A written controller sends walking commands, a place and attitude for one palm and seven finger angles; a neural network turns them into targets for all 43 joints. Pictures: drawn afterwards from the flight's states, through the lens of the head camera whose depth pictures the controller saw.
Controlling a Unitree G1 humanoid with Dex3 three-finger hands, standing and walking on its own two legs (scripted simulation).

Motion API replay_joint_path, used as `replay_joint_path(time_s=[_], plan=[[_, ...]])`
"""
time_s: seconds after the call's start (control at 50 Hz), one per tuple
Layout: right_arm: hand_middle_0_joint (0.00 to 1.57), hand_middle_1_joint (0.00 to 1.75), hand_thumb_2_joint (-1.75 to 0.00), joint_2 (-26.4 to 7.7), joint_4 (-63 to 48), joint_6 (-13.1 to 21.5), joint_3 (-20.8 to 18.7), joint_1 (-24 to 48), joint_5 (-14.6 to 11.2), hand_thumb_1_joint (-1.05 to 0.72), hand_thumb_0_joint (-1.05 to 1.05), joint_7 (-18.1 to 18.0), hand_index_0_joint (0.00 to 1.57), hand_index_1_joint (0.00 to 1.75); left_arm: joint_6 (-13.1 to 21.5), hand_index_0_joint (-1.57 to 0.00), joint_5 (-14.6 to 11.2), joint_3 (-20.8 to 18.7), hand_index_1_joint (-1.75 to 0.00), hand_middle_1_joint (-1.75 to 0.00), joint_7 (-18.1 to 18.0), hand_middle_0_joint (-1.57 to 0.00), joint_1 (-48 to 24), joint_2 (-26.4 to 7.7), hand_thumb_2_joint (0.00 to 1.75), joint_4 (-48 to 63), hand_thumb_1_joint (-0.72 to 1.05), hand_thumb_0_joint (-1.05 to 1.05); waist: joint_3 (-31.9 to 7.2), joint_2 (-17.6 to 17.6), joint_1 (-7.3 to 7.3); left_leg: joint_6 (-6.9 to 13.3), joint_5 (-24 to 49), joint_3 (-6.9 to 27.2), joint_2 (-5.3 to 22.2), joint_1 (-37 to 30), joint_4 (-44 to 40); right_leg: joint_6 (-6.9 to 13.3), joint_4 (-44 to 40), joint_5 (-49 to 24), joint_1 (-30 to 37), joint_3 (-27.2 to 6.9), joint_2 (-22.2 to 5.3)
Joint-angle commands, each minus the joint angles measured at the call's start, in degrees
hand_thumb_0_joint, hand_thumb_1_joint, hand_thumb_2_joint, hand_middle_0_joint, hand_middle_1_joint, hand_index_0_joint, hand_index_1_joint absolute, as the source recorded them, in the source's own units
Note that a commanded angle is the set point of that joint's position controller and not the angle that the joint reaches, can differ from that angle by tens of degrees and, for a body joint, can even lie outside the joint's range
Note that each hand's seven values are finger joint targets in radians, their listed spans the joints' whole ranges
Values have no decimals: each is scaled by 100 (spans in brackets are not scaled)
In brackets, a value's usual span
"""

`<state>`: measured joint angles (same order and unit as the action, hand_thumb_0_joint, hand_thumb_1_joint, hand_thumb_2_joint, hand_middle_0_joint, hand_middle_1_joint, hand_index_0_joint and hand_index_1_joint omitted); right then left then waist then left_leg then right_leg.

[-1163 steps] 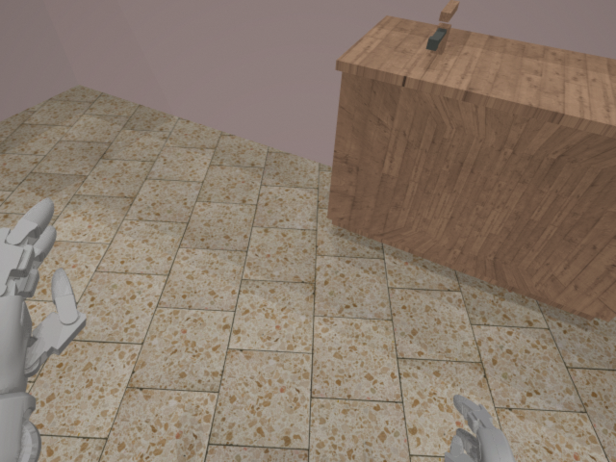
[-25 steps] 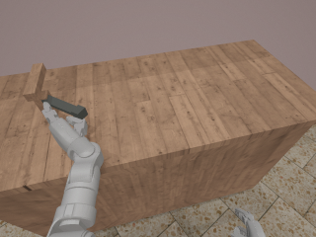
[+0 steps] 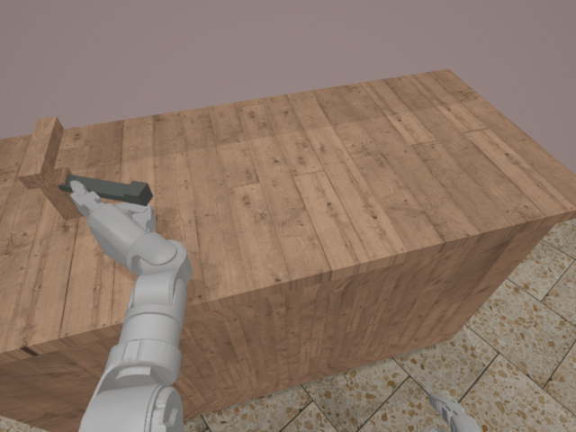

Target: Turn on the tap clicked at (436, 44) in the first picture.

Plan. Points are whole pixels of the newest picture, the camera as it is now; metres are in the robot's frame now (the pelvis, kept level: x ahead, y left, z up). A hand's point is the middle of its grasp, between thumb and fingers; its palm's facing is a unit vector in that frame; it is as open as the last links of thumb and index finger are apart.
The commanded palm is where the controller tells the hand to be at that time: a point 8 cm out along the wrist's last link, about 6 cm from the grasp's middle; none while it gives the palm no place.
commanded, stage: push the lever round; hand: left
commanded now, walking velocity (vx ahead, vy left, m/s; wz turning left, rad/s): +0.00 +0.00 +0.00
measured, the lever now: (138, 194) +0.42 +0.25 +0.10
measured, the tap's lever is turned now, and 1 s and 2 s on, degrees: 62 78 78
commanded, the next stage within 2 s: lift the hand up off the lever in 0.38 s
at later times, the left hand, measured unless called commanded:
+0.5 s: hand (154, 197) +0.42 +0.23 +0.09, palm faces +0.84 -0.53 -0.10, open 8.0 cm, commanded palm +0.37 +0.25 +0.10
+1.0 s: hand (147, 194) +0.41 +0.23 +0.11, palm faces +0.82 -0.56 -0.06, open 7.9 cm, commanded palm +0.36 +0.25 +0.11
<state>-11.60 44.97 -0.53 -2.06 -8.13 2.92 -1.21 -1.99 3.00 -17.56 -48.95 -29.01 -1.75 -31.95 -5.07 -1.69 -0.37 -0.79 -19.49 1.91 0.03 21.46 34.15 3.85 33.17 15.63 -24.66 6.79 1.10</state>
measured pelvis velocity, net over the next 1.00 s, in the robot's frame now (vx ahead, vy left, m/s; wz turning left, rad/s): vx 0.00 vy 0.01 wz -0.02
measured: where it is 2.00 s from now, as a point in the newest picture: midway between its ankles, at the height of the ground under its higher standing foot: outside the picture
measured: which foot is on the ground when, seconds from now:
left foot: down 0.00-1.00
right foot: down 0.00-1.00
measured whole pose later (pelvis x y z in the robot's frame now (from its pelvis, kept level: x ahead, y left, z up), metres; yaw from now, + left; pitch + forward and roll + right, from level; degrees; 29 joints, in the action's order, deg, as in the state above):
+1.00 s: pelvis +0.00 +0.01 +0.00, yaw -1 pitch +7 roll +0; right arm -12.1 45.3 0.8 -2.7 -11.5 3.3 0.5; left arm -1.7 2.8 -19.5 -48.3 -33.0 -3.1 -34.0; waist -5.2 -1.8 0.7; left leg 0.0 -19.3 0.5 -0.3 21.3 33.8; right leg 3.0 32.6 14.8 -24.8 5.4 0.9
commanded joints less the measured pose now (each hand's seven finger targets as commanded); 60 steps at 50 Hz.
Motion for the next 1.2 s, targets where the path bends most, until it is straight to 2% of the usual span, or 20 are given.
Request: replay_joint_path(time_s=[0.0,0.02,0.06,0.16,0.22,0.28,0.32,0.36,0.42,0.48,0.52,0.58,0.7,0.72,0.74,0.8,0.92,0.94,1.02,1.18], plan=[[20,30,-90,-704,-681,220,-207,419,-23,-90,0,-33,20,30,360,-15,191,130,-15,-15,41,-15,-2481,-924,90,983,90,0,-1543,450,151,126,1373,-173,33,49,-188,-339,-529,-1276,1321,-544,-443],[20,30,-90,-722,-647,225,-222,398,-18,-90,0,-56,20,30,396,-15,204,-97,-15,-15,16,-15,-2477,-1134,90,936,90,0,-1571,456,99,139,1313,-151,28,75,-219,-321,-542,-1154,1359,-535,-421],[20,30,-90,-701,-664,246,-222,392,-25,-90,0,-33,20,30,454,-15,225,85,-15,-15,30,-15,-2586,-981,90,938,90,0,-1607,366,137,133,1310,-172,28,68,-197,-317,-524,-1166,1333,-538,-429],[20,30,-90,-733,-589,269,-225,293,-4,-90,0,-18,20,30,547,-15,248,4,-15,-15,3,-15,-2828,-1093,90,542,90,0,-1532,352,204,163,1057,-171,15,166,-192,-322,-577,-826,1173,-549,-417],[20,30,-90,-766,-564,250,-250,218,7,-90,0,-21,20,30,622,-15,273,-284,-15,-15,-36,-15,-2904,-1379,90,473,90,0,-1691,341,152,168,1117,-162,-1,228,-195,-317,-522,-984,1307,-560,-414],[20,30,-90,-766,-560,241,-236,123,14,-90,0,11,20,30,638,-15,273,-185,-15,-15,-3,-15,-2995,-1265,90,206,90,0,-1622,411,248,170,1104,-195,7,274,-166,-346,-509,-1014,1216,-565,-417],[20,30,-90,-796,-523,235,-255,76,20,-90,0,10,20,30,679,-15,292,-371,-15,-15,-18,-15,-3061,-1461,90,125,90,0,-1673,338,204,172,1103,-166,-3,305,-175,-314,-484,-976,1209,-545,-389],[20,30,-90,-780,-546,253,-259,4,34,-90,0,46,20,30,731,-15,302,-159,-15,-15,-20,-15,-3229,-1227,90,119,90,0,-1742,343,292,166,1294,-191,-4,229,-125,-316,-390,-1223,1156,-504,-366],[20,30,-90,-824,-519,225,-285,-78,39,-90,0,58,20,30,763,-15,311,-517,-15,-15,-33,-15,-3146,-1574,90,-64,90,0,-1796,346,217,165,1274,-182,-17,365,-111,-317,-352,-1259,1214,-519,-359],[20,30,-90,-808,-530,238,-272,-173,61,-90,0,97,20,30,794,-15,335,-306,-15,-15,-32,-15,-3408,-1358,90,-123,90,0,-1798,410,342,177,1318,-220,-12,310,-87,-332,-333,-1280,1108,-495,-334],[20,30,-90,-853,-524,215,-297,-182,58,-90,0,86,20,30,786,-15,322,-699,-15,-15,-50,-15,-3187,-1753,90,-235,90,0,-1854,376,206,174,1270,-196,-20,416,-122,-317,-336,-1210,1233,-503,-327],[20,30,-90,-807,-581,235,-300,-229,56,-90,0,132,20,30,809,-15,334,-359,-15,-15,-11,-15,-3288,-1401,90,69,90,0,-1991,223,275,150,1625,-241,-10,186,-100,-284,-252,-1566,1253,-461,-283],[20,30,-90,-825,-644,275,-314,-231,56,-90,0,163,20,30,718,-15,284,-433,-15,-15,-10,-15,-3068,-1454,90,384,90,0,-2041,303,186,129,1764,-257,-3,137,-155,-276,-264,-1662,1410,-445,-254],[20,30,-90,-834,-637,270,-319,-189,52,-90,0,146,20,30,717,-15,292,-531,-15,-15,-2,-15,-3058,-1572,90,538,90,0,-2084,157,136,109,1845,-230,8,67,-178,-244,-242,-1663,1424,-420,-242],[20,30,-90,-799,-667,284,-308,-194,46,-90,0,161,20,30,709,-15,312,-328,-15,-15,19,-15,-3122,-1393,90,708,90,0,-2076,25,153,81,1986,-244,15,-37,-195,-223,-204,-1756,1403,-403,-233],[20,30,-90,-816,-669,314,-305,-161,53,-90,0,173,20,30,588,-15,269,-275,-15,-15,24,-15,-2937,-1308,90,791,90,0,-1967,230,148,67,2008,-231,35,-73,-220,-223,-253,-1705,1388,-374,-215],[20,30,-90,-772,-674,344,-294,69,27,-90,0,145,20,30,334,-15,223,-12,-15,-15,66,-15,-2791,-1036,90,1169,90,0,-1814,25,75,-51,2121,-179,58,-308,-338,-172,-321,-1523,1340,-300,-194],[20,30,-90,-760,-677,358,-266,102,16,-90,0,150,20,30,266,-15,213,199,-15,-15,73,-15,-2881,-846,90,1088,90,0,-1637,121,145,-35,1963,-180,59,-287,-373,-191,-369,-1357,1228,-300,-202],[20,30,-90,-759,-628,375,-247,241,28,-90,0,89,20,30,135,-15,184,-126,-15,-15,-18,-15,-3002,-1145,90,1063,90,0,-1619,234,58,5,1614,-179,34,-251,-451,-215,-547,-991,1300,-346,-223],[20,30,-90,-676,-716,340,-224,320,7,-90,0,82,20,30,-73,-15,236,94,-15,-15,0,-15,-2772,-921,90,1343,90,0,-1880,229,7,-46,2237,-262,55,-492,-413,-206,-460,-1796,1629,-349,-269]])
